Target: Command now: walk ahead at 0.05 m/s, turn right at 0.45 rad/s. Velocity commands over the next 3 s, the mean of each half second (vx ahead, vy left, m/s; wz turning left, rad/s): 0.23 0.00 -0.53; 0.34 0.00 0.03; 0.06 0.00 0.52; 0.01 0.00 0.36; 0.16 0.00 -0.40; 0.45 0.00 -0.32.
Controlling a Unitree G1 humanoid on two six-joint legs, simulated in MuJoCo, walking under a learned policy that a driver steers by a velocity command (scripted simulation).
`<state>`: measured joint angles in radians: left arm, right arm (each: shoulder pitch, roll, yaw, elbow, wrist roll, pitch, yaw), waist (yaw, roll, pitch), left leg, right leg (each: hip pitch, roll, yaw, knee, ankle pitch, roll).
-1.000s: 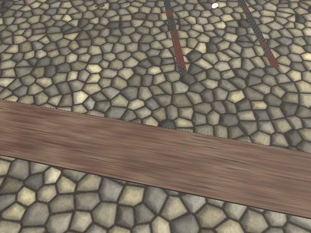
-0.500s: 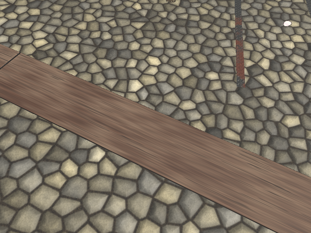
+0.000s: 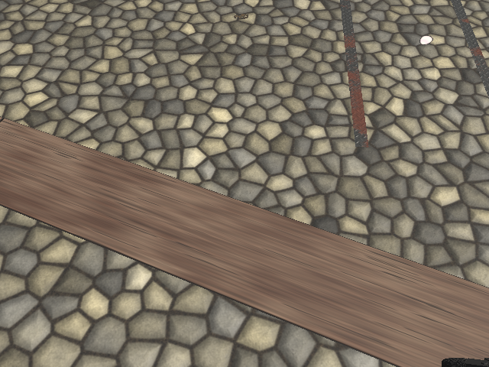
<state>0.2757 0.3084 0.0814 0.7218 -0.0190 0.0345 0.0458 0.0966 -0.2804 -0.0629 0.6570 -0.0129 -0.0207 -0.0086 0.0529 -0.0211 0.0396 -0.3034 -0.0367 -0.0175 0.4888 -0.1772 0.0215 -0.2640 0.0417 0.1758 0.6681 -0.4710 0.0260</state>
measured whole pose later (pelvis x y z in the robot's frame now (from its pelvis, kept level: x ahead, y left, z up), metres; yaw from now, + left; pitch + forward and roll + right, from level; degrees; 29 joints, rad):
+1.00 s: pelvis +0.36 -0.14 -0.02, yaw -13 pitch +4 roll +1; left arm 0.33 0.29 0.01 0.73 0.07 -0.08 -0.06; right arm 0.17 -0.31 -0.03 0.76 -0.03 -0.11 0.04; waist 0.00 0.02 -0.02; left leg -0.54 -0.08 0.03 0.55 -0.08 0.08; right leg -0.28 0.03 0.05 1.21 -0.58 0.11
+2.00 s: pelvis +0.47 -0.16 +0.01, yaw +15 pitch +1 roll +0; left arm 0.24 0.28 0.05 0.74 0.03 -0.03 -0.03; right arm 0.18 -0.27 -0.05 0.68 0.00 -0.06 0.04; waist 0.03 -0.01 0.01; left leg -0.20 -0.03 0.05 0.40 -0.22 0.05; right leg -0.39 -0.07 -0.04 0.80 -0.43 0.07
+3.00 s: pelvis +0.82 -0.28 -0.03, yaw -11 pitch +2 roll +5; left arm 0.19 0.26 0.00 0.72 0.14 -0.06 -0.04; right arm 0.48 -0.21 0.04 0.97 -0.08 -0.11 0.03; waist -0.08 -0.05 -0.04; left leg -0.30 -0.10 0.04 0.69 -0.44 0.08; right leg -0.71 -0.03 0.13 1.19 -0.23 0.00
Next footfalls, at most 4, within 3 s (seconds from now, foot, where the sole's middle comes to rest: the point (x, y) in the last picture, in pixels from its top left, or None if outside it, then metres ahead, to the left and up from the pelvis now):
0.44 right None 0.10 -0.17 -0.77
0.90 left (300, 344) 0.53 -0.10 -0.77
1.30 right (382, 364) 0.49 -0.32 -0.77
1.80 left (284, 364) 0.48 -0.06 -0.77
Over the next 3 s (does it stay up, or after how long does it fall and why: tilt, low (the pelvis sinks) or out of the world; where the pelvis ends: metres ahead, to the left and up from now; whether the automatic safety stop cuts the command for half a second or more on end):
stays up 0.82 -0.28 -0.03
